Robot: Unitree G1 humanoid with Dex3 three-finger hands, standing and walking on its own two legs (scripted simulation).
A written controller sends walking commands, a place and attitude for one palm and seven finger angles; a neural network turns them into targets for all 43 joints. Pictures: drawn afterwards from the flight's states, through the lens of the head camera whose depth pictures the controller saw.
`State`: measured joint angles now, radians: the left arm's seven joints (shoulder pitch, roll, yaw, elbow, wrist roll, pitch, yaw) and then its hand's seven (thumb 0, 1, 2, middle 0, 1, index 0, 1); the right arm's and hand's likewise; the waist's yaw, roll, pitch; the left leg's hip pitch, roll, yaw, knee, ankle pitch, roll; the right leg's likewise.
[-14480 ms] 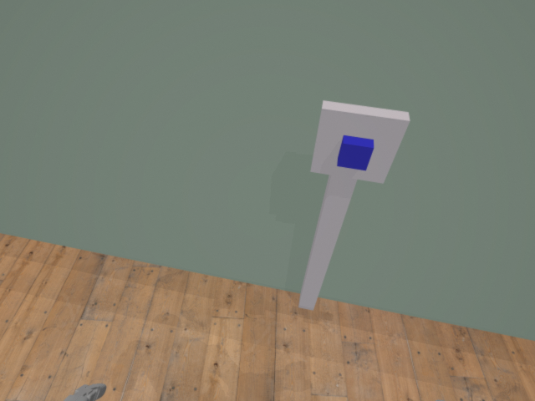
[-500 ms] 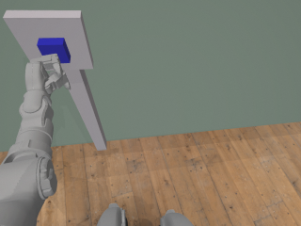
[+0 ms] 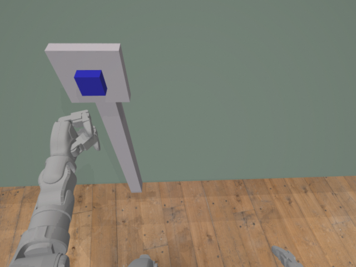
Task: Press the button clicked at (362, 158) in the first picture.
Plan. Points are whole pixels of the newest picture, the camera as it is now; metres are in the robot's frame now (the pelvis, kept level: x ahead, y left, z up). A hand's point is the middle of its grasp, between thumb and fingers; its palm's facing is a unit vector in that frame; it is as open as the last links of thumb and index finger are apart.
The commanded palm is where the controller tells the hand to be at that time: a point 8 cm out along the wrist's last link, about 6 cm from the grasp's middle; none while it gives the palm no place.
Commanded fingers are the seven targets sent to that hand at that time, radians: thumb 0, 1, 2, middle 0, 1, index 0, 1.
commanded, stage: draw the hand back to the body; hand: left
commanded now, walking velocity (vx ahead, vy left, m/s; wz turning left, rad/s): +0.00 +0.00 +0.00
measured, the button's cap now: (91, 82) +0.52 +0.23 +0.11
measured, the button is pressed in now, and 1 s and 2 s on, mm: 0 0 0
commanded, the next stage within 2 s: step back with the hand held close in 1.58 s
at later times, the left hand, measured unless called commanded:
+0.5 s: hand (69, 154) +0.31 +0.22 +0.12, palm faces +0.12 -0.99 -0.03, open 3.1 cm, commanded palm +0.27 +0.26 +0.13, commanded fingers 0.00 0.90 0.90 -1.30 -1.50 -1.30 -1.50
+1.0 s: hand (22, 182) +0.23 +0.24 +0.17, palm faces +0.34 -0.89 -0.29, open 3.1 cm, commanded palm +0.18 +0.28 +0.19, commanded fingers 0.00 0.90 0.90 -1.30 -1.50 -1.30 -1.50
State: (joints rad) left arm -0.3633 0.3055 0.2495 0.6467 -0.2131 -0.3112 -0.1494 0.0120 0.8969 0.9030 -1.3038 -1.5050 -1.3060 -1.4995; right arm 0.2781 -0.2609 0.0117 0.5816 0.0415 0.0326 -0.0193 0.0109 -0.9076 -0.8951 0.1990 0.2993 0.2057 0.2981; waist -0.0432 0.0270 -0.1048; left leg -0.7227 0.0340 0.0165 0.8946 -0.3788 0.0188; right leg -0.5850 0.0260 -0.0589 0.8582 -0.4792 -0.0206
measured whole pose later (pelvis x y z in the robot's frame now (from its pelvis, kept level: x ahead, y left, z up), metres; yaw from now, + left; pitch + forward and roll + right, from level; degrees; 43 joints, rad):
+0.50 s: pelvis -0.01 -0.01 +0.02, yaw +0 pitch +6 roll -1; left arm -0.06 0.31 0.27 0.31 -0.29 -0.20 -0.19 0.01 0.90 0.90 -1.30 -1.50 -1.30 -1.50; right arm 0.29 -0.27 0.02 0.57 0.07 -0.02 -0.06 0.02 -0.91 -0.90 0.20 0.30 0.20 0.30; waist -0.02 0.05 -0.10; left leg -0.55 0.03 0.02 0.77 -0.32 0.01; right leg -0.42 0.03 -0.05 0.74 -0.42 -0.03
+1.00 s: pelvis +0.00 +0.01 +0.05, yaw +0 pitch -3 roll +0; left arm 0.34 0.31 0.19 -0.25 -0.09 -0.06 0.11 0.01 0.89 0.90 -1.31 -1.50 -1.31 -1.50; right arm 0.18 -0.23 0.05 0.59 0.02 -0.06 -0.08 0.02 -0.91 -0.90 0.20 0.30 0.21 0.30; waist 0.05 0.05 -0.01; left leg -0.21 0.00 0.05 0.47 -0.22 0.03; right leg -0.09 0.00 -0.03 0.44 -0.30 0.00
